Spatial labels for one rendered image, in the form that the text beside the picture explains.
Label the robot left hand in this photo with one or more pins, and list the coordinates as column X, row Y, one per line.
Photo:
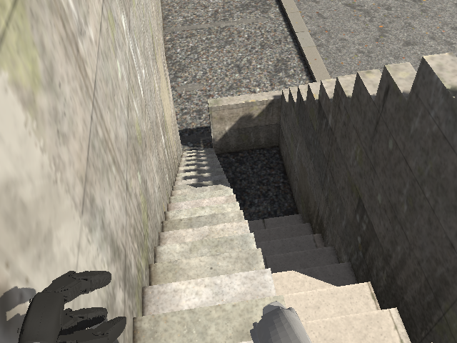
column 46, row 321

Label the right robot thigh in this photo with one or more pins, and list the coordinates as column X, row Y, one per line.
column 278, row 326

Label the robot right shin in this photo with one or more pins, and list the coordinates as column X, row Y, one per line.
column 274, row 305

